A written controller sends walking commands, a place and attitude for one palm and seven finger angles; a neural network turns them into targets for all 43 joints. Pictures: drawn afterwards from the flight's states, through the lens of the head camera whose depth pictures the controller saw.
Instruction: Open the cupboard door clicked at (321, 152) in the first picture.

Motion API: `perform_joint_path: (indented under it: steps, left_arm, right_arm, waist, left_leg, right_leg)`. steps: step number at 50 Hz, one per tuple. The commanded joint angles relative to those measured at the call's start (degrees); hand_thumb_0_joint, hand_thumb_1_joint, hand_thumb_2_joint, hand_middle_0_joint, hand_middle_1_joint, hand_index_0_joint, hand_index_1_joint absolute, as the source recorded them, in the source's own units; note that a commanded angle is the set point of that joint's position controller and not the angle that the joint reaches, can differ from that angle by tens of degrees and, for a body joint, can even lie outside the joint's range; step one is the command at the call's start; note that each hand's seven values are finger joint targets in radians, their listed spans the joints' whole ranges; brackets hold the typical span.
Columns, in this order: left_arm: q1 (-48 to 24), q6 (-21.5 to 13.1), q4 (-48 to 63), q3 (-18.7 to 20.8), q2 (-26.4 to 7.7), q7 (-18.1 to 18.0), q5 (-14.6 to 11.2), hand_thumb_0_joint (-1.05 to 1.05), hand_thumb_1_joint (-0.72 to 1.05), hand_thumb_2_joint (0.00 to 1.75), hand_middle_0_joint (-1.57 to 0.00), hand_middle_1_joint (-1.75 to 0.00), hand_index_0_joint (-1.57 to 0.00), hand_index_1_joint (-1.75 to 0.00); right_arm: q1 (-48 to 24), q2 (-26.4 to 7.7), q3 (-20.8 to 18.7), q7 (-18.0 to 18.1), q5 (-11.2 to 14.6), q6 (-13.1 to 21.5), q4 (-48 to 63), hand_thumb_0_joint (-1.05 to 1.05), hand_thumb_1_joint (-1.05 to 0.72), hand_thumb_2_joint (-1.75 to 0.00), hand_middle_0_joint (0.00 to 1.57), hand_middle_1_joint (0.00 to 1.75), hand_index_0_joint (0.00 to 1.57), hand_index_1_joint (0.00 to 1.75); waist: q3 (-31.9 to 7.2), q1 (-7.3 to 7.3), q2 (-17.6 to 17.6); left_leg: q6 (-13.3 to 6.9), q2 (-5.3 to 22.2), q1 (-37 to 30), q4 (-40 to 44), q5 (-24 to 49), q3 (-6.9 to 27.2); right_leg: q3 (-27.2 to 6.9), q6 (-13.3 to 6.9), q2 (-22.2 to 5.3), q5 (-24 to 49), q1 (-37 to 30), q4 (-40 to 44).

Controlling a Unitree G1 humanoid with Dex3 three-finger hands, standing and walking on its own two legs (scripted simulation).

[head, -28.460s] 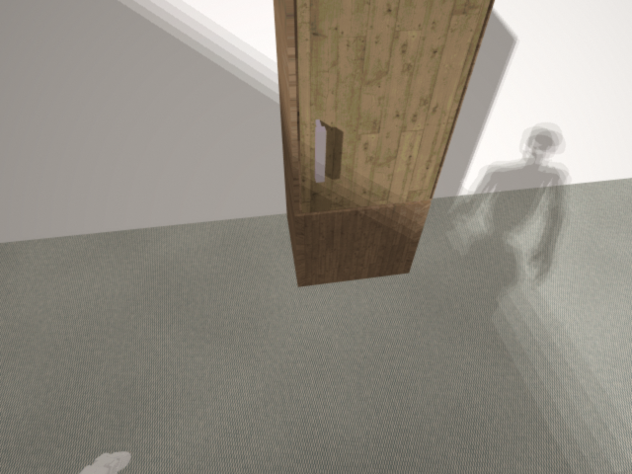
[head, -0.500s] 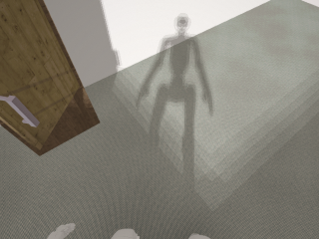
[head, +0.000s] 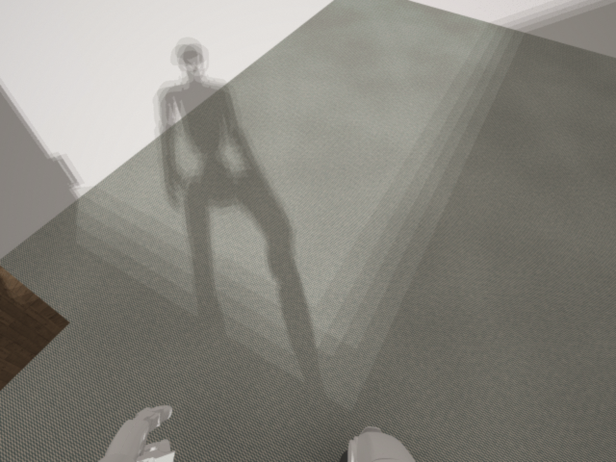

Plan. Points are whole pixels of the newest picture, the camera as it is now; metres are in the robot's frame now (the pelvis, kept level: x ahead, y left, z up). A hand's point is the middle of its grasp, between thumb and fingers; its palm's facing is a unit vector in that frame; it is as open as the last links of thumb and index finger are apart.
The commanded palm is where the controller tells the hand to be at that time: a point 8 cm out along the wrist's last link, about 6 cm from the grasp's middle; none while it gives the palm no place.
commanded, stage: walk to a spot facing it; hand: left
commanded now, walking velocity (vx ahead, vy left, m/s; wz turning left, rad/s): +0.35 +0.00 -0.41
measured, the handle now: out of the picture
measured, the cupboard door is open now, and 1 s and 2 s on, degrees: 41 41 41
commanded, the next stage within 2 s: turn to face it in 1.22 s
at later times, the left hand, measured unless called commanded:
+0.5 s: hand (198, 420) +0.20 +0.17 -0.19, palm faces -0.07 -0.98 -0.19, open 7.3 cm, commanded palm none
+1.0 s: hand (286, 239) +0.54 +0.04 -0.17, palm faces -0.21 -0.96 -0.21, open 7.4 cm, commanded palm none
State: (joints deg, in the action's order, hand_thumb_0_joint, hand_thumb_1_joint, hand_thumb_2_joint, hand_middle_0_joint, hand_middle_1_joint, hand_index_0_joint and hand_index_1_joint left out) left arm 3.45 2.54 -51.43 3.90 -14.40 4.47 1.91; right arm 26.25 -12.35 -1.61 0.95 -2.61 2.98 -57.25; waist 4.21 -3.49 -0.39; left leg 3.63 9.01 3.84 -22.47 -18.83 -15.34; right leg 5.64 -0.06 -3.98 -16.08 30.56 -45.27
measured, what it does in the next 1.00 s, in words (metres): walks ahead: right foot, then left foot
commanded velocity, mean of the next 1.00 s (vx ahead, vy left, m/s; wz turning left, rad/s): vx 0.37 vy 0.00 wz -0.13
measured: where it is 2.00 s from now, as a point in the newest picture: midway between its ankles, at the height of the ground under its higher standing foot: (347, 309)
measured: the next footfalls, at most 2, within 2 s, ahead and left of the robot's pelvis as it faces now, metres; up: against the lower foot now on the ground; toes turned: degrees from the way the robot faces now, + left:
right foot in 0.08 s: +0.13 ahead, -0.13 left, +0.00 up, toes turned -9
left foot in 0.48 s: +0.33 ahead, +0.07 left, +0.00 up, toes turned -3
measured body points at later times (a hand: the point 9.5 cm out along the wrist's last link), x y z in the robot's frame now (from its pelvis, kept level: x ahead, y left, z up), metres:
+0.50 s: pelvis +0.20 -0.02 -0.02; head +0.22 -0.01 +0.43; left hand +0.21 +0.22 -0.18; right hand +0.29 -0.28 -0.14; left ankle +0.30 +0.07 -0.75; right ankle +0.09 -0.12 -0.74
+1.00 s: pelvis +0.39 -0.12 -0.01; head +0.42 -0.13 +0.44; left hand +0.55 +0.09 -0.15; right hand +0.27 -0.32 -0.17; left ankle +0.34 +0.03 -0.67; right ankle +0.41 -0.22 -0.74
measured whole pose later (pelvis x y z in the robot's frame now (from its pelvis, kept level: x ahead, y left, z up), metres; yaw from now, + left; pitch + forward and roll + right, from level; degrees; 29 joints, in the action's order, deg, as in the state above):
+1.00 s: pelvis +0.39 -0.12 -0.01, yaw -12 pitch -1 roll +0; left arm 7.3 -3.6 -56.9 3.4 -10.2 0.9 1.3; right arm 22.8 -9.7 -2.8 -0.1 -1.1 0.8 -65.2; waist 4.7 -2.8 1.1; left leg 0.5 5.6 19.3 -61.6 -26.1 -4.3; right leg 7.9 -2.7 -2.1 -14.8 17.8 -33.4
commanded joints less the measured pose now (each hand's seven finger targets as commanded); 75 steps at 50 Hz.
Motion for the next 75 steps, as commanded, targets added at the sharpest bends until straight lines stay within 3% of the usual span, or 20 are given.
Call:
perform_joint_path:
  steps: [1,2,4,5,10,22,24,25,27,33,40,43,45,47,52,61,63,66,70,75]
  left_arm:
    - [-1.3,-2.7,4.1,0.3,-2.4,-0.1,-0.2,0.00,0.90,0.90,-0.20,-0.30,-0.20,-0.30]
    - [8.7,-3.2,0.8,1.2,-5.0,-0.7,-0.1,0.00,0.90,0.90,-0.20,-0.30,-0.20,-0.30]
    - [25.0,-4.0,-4.0,4.5,-16.6,-2.7,-1.2,0.00,0.90,0.90,-0.20,-0.30,-0.20,-0.30]
    - [22.0,-3.9,-3.8,4.3,-15.9,-3.3,-1.7,0.00,0.90,0.90,-0.20,-0.30,-0.20,-0.30]
    - [7.3,-5.3,-0.3,1.6,-6.4,-4.4,-0.7,0.00,0.90,0.90,-0.20,-0.30,-0.20,-0.30]
    - [14.1,-6.5,-5.9,1.4,-5.4,-4.3,-0.9,0.00,0.90,0.90,-0.20,-0.30,-0.20,-0.30]
    - [15.5,-6.4,-4.3,0.5,-0.8,-3.5,-1.5,0.00,0.90,0.90,-0.20,-0.30,-0.20,-0.30]
    - [12.4,-6.9,-2.7,0.1,-1.7,-3.4,-1.2,0.00,0.90,0.90,-0.20,-0.30,-0.20,-0.30]
    - [7.8,-6.7,-2.4,0.5,-2.4,-3.3,-0.6,0.00,0.90,0.90,-0.20,-0.30,-0.20,-0.30]
    - [9.4,-4.1,-3.5,0.1,1.1,-1.8,-0.3,0.00,0.90,0.90,-0.20,-0.30,-0.20,-0.30]
    - [2.7,-4.1,-2.0,0.1,1.0,-1.6,-0.2,0.00,0.90,0.90,-0.20,-0.30,-0.20,-0.30]
    - [11.2,-4.9,-5.1,1.1,-1.9,-2.2,0.0,0.00,0.90,0.90,-0.20,-0.30,-0.20,-0.30]
    - [28.0,-5.9,-9.8,3.8,-12.5,-3.4,-0.1,0.00,0.90,0.90,-0.20,-0.30,-0.20,-0.30]
    - [23.4,-5.4,-8.9,3.2,-10.2,-4.3,-1.2,0.00,0.90,0.90,-0.20,-0.30,-0.20,-0.30]
    - [13.4,-7.0,-6.8,0.5,-1.8,-4.9,-0.6,0.00,0.90,0.90,-0.20,-0.30,-0.20,-0.30]
    - [16.8,-7.7,-9.9,0.6,-3.9,-4.6,-0.7,0.00,0.90,0.90,-0.20,-0.30,-0.20,-0.30]
    - [16.3,-7.4,-10.0,0.5,-3.7,-4.8,-0.9,0.00,0.90,0.90,-0.20,-0.30,-0.20,-0.30]
    - [15.2,-7.2,-5.9,-1.0,-0.3,-4.4,-1.3,0.00,0.90,0.90,-0.20,-0.30,-0.20,-0.30]
    - [9.5,-5.3,-4.5,-0.2,-0.2,-4.5,-0.7,0.00,0.90,0.90,-0.20,-0.30,-0.20,-0.30]
    - [11.8,-2.6,-3.5,0.4,0.5,-4.1,-0.9,0.00,0.90,0.90,-0.20,-0.30,-0.20,-0.30]
  right_arm:
    - [1.9,-10.8,-2.2,0.2,0.3,0.6,2.2,0.00,-0.90,-0.90,0.20,0.30,0.20,0.30]
    - [-0.4,-10.5,-2.1,-0.1,0.9,0.6,2.9,0.00,-0.90,-0.90,0.20,0.30,0.20,0.30]
    - [-8.2,-5.1,-0.8,-0.4,2.6,0.9,8.5,0.00,-0.90,-0.90,0.20,0.30,0.20,0.30]
    - [-10.4,-7.0,-1.5,-0.3,2.3,0.6,8.3,0.00,-0.90,-0.90,0.20,0.30,0.20,0.30]
    - [-7.5,-3.3,-2.1,-0.8,1.0,-2.0,3.8,0.00,-0.90,-0.90,0.20,0.30,0.20,0.30]
    - [-13.2,-3.6,-2.9,-1.9,0.9,0.5,4.8,0.00,-0.90,-0.90,0.20,0.30,0.20,0.30]
    - [3.1,-13.1,-5.0,-0.8,-0.5,1.2,0.2,0.00,-0.90,-0.90,0.20,0.30,0.20,0.30]
    - [6.8,-14.3,-4.9,-0.3,-0.2,0.3,-0.1,0.00,-0.90,-0.90,0.20,0.30,0.20,0.30]
    - [0.6,-9.9,-3.8,-0.1,0.1,0.3,1.4,0.00,-0.90,-0.90,0.20,0.30,0.20,0.30]
    - [-5.6,-6.3,-2.4,0.2,0.9,1.9,0.4,0.00,-0.90,-0.90,0.20,0.30,0.20,0.30]
    - [-2.6,-6.5,-2.5,-0.4,0.6,0.9,-2.4,0.00,-0.90,-0.90,0.20,0.30,0.20,0.30]
    - [-1.8,-4.9,-2.0,-0.4,0.9,0.6,-3.5,0.00,-0.90,-0.90,0.20,0.30,0.20,0.30]
    - [-2.5,-0.1,-1.0,-1.0,2.3,1.1,-0.7,0.00,-0.90,-0.90,0.20,0.30,0.20,0.30]
    - [-8.5,-2.6,-2.0,-1.2,2.0,1.0,0.5,0.00,-0.90,-0.90,0.20,0.30,0.20,0.30]
    - [-7.2,1.6,-1.8,-1.6,1.2,-1.4,-1.7,0.00,-0.90,-0.90,0.20,0.30,0.20,0.30]
    - [-16.4,0.7,-1.9,-3.0,1.3,-0.5,2.7,0.00,-0.90,-0.90,0.20,0.30,0.20,0.30]
    - [-10.2,-1.2,-2.2,-2.4,1.0,0.0,0.9,0.00,-0.90,-0.90,0.20,0.30,0.20,0.30]
    - [7.3,-12.5,-4.3,-0.2,0.6,-0.1,-2.9,0.00,-0.90,-0.90,0.20,0.30,0.20,0.30]
    - [-6.6,-7.1,-2.3,0.7,1.2,0.2,1.0,0.00,-0.90,-0.90,0.20,0.30,0.20,0.30]
    - [-13.9,-8.9,-2.9,0.5,1.1,-0.9,3.6,0.00,-0.90,-0.90,0.20,0.30,0.20,0.30]
  waist:
    - [-4.5,2.70,9.4]
    - [-8.7,7.72,5.1]
    - [-16.3,13.76,-17.9]
    - [-11.0,12.03,-11.4]
    - [-2.6,1.82,-8.7]
    - [-2.2,1.28,-0.5]
    - [-11.4,-4.21,18.0]
    - [-11.3,-5.49,16.8]
    - [-4.3,-2.74,7.3]
    - [-2.8,3.26,8.8]
    - [0.7,2.24,5.4]
    - [-3.1,6.34,1.1]
    - [-13.0,12.36,-22.1]
    - [-5.5,10.28,-8.1]
    - [-0.6,2.67,-5.8]
    - [-0.2,3.92,-5.3]
    - [-2.7,0.35,-2.2]
    - [-14.9,-4.97,16.6]
    - [-2.4,1.24,8.8]
    - [-6.4,4.26,7.3]
  left_leg:
    - [-6.3,10.5,0.1,-4.1,29.5,2.7]
    - [-4.4,8.0,8.0,-16.8,32.3,-0.5]
    - [-0.6,-4.2,38.4,-50.0,-17.1,4.1]
    - [-1.5,-1.4,42.2,-54.7,-13.4,12.8]
    - [0.4,0.9,27.4,-40.3,-0.2,12.3]
    - [-2.4,-5.1,7.8,-6.4,7.9,10.2]
    - [-11.3,13.7,-16.0,2.0,-1.0,36.1]
    - [-16.0,20.3,-15.1,8.5,-4.6,45.7]
    - [-16.0,17.6,-4.6,9.3,-2.4,41.0]
    - [-10.5,7.4,5.6,12.2,9.2,16.4]
    - [-10.6,7.9,9.0,11.6,2.3,13.8]
    - [-7.4,3.4,10.9,-3.0,9.4,9.3]
    - [-3.2,-7.4,33.2,-36.6,-15.7,3.4]
    - [-4.1,-2.1,39.2,-48.1,-10.7,12.7]
    - [-2.1,0.5,27.0,-36.4,0.6,12.9]
    - [-3.3,-3.9,22.5,-12.5,8.1,8.2]
    - [-4.7,-6.1,10.3,-6.4,11.1,7.2]
    - [-18.8,17.7,-17.0,2.2,27.2,40.8]
    - [-14.8,11.0,7.5,4.6,30.8,29.3]
    - [-12.1,4.6,16.0,4.4,19.5,23.2]
  right_leg:
    - [4.6,-2.6,4.7,-1.8,-13.9,12.0]
    - [2.9,-4.9,5.2,1.1,-30.1,15.7]
    - [-37.6,-14.5,-20.5,7.1,-50.3,27.6]
    - [-34.3,-15.5,-19.7,8.2,-46.1,28.4]
    - [-14.3,-10.7,-9.5,11.8,-18.4,32.2]
    - [-14.2,-8.5,-6.5,8.3,-17.8,24.0]
    - [-2.2,-2.9,4.8,-4.4,2.0,-7.5]
    - [-5.0,-2.5,6.2,-16.2,7.5,-21.2]
    - [-8.0,-2.1,0.5,-9.0,12.3,-29.4]
    - [-4.3,0.0,-2.3,2.2,1.9,-11.3]
    - [1.0,-0.1,0.0,5.7,-8.7,7.2]
    - [1.4,-2.0,2.4,5.0,-24.3,15.6]
    - [-31.7,-12.0,-20.6,-6.1,-47.8,28.4]
    - [-30.4,-14.3,-22.0,-6.4,-40.1,33.1]
    - [-10.4,-9.7,-14.2,6.8,-19.2,35.9]
    - [-3.3,-7.5,-12.7,16.5,-27.2,31.2]
    - [1.1,-5.3,-10.3,25.9,-24.5,20.3]
    - [1.2,0.3,2.9,-17.7,2.6,-21.8]
    - [-5.4,2.2,-3.3,-9.8,1.6,-22.5]
    - [-1.9,3.8,0.2,-4.4,-10.3,-5.2]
